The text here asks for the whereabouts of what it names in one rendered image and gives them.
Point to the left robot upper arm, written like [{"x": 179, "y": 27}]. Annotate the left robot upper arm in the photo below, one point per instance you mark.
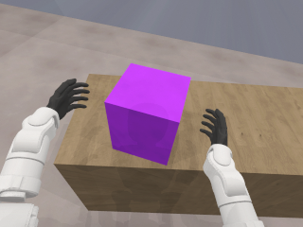
[{"x": 18, "y": 215}]

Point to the robot right forearm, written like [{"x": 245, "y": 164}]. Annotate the robot right forearm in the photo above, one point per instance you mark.
[{"x": 229, "y": 188}]

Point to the left robot hand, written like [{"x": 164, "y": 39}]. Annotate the left robot hand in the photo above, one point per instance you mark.
[{"x": 62, "y": 100}]

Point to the carton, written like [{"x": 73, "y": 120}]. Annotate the carton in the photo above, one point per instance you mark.
[{"x": 144, "y": 112}]

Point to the right robot hand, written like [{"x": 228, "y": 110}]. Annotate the right robot hand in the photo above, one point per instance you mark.
[{"x": 219, "y": 133}]

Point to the robot left forearm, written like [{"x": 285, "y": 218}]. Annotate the robot left forearm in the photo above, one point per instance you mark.
[{"x": 22, "y": 170}]

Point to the pedestal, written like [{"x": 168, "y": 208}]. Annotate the pedestal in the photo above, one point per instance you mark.
[{"x": 264, "y": 132}]

